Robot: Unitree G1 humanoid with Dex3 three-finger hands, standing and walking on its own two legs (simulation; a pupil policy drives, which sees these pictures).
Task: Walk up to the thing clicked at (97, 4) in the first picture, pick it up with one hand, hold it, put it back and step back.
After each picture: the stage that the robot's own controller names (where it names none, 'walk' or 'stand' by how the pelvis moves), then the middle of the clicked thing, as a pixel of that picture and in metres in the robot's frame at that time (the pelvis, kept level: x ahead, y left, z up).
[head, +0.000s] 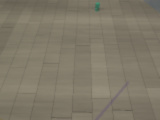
stand; (97, 6) +2.17 -0.29 -0.72
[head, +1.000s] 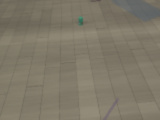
walk; (80, 21) +2.03 +0.08 -0.70
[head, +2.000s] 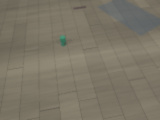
walk; (63, 40) +1.41 +0.24 -0.72
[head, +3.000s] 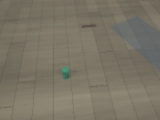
walk; (65, 73) +0.91 +0.18 -0.71
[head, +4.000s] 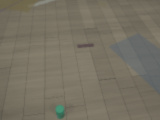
walk; (60, 112) +0.54 +0.16 -0.69
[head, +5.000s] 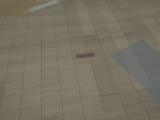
stand; out of the picture +0.35 +0.17 -0.70
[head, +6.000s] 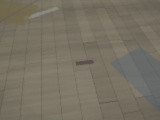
stand; out of the picture +0.33 +0.16 -0.72
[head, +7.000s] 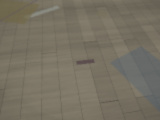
stand; out of the picture +0.33 +0.16 -0.73
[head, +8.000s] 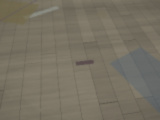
stand; out of the picture +0.32 +0.17 -0.73
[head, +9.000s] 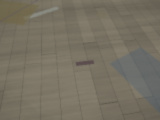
stand; out of the picture +0.32 +0.17 -0.73
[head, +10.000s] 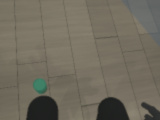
go down; (40, 86) +0.38 +0.18 -0.44
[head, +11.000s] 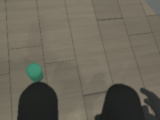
go down; (35, 73) +0.41 +0.20 -0.31
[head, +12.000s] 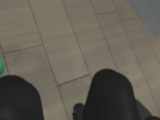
close in; out of the picture +0.39 +0.23 -0.23
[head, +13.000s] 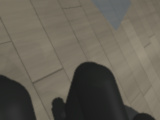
close; out of the picture +0.39 +0.25 -0.22
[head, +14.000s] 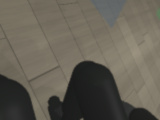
close; out of the picture +0.39 +0.25 -0.22
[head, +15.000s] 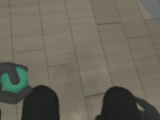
lift; (16, 84) +0.31 +0.22 -0.07
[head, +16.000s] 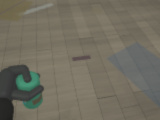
hold; (30, 90) +0.33 +0.17 +0.04
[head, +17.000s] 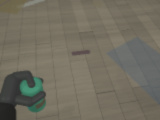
hold; (34, 95) +0.32 +0.17 +0.00
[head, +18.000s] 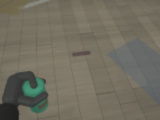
hold; (36, 95) +0.32 +0.16 +0.00
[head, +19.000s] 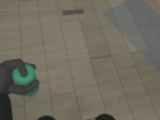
crouch; (27, 81) +0.37 +0.18 -0.07
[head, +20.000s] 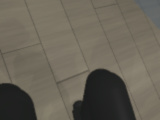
lower; out of the picture +0.42 +0.25 -0.17
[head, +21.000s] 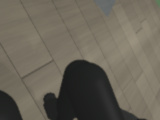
lower; out of the picture +0.43 +0.27 -0.22
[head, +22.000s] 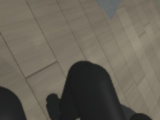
lower; out of the picture +0.42 +0.27 -0.23
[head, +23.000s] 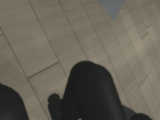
lower; out of the picture +0.42 +0.27 -0.23
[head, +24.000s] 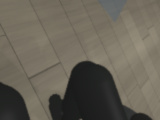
lower; out of the picture +0.41 +0.26 -0.23
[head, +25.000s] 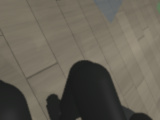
withdraw; out of the picture +0.40 +0.25 -0.23
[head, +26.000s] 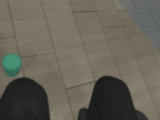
stand; (12, 65) +0.41 +0.22 -0.27
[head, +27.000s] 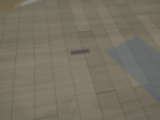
stand; out of the picture +0.35 +0.15 -0.64
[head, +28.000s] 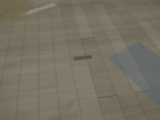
stand; out of the picture +0.37 +0.16 -0.67
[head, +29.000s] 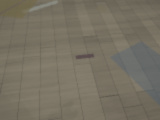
stand; out of the picture +0.36 +0.16 -0.67
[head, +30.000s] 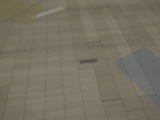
walk; out of the picture +0.38 +0.15 -0.72
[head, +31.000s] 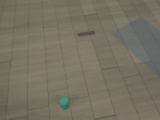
walk; (64, 103) +0.52 +0.15 -0.70
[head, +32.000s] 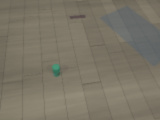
walk; (56, 70) +0.82 +0.19 -0.70
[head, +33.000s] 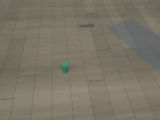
stand; (64, 67) +1.02 +0.16 -0.71
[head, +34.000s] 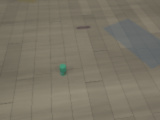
stand; (63, 69) +1.02 +0.16 -0.72
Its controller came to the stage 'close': yes
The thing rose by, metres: 0.71
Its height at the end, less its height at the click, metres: +0.00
